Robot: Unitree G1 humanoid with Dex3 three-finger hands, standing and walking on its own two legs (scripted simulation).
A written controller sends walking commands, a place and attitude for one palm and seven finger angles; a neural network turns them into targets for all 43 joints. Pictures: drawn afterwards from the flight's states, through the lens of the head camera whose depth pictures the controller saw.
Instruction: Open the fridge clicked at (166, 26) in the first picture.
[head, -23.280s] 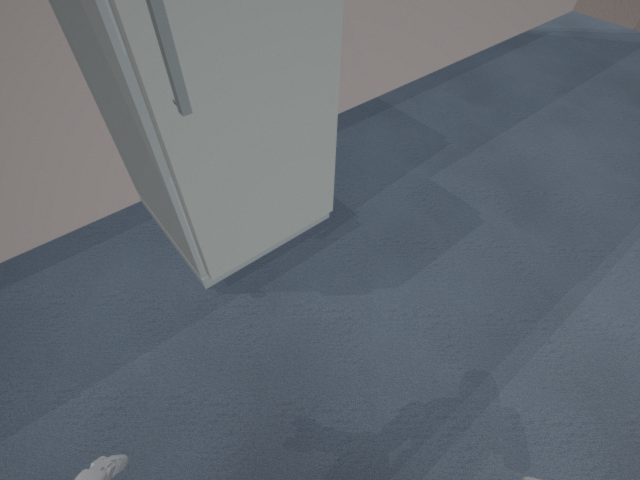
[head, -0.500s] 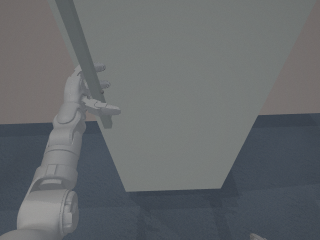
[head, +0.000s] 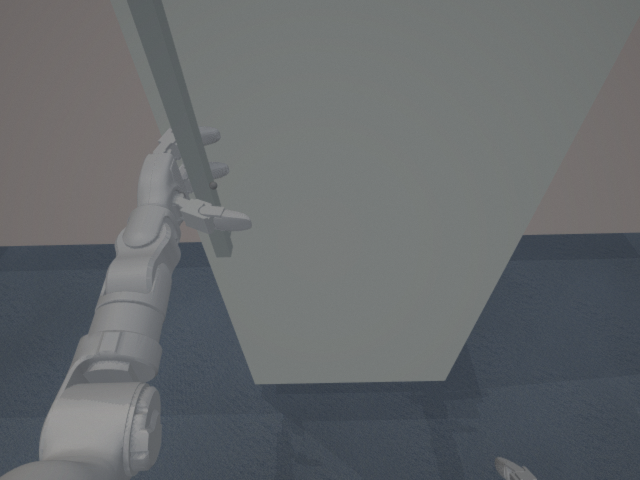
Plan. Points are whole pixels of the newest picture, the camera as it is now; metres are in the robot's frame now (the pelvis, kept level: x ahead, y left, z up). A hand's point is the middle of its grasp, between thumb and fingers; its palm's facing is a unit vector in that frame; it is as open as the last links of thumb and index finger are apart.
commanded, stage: grip the handle and tug to test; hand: left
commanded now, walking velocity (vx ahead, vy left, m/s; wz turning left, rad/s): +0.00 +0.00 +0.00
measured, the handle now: (194, 136) +0.48 +0.17 +0.20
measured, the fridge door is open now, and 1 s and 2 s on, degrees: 0 0 3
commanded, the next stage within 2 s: pull the door a little, standing still in 1.32 s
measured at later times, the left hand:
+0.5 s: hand (207, 185) +0.42 +0.15 +0.17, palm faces +0.03 -1.00 +0.03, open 7.1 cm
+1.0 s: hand (210, 184) +0.43 +0.15 +0.17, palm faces +0.06 -1.00 +0.01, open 5.8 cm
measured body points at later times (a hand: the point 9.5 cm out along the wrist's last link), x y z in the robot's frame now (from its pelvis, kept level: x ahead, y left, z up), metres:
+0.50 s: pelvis -0.01 +0.00 +0.00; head +0.00 -0.01 +0.45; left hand +0.42 +0.21 +0.17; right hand +0.10 -0.26 -0.11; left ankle +0.04 +0.13 -0.73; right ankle -0.07 -0.09 -0.73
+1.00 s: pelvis -0.01 +0.00 +0.00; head +0.00 -0.01 +0.45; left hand +0.42 +0.20 +0.17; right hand +0.10 -0.25 -0.12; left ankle +0.04 +0.13 -0.73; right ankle -0.07 -0.09 -0.73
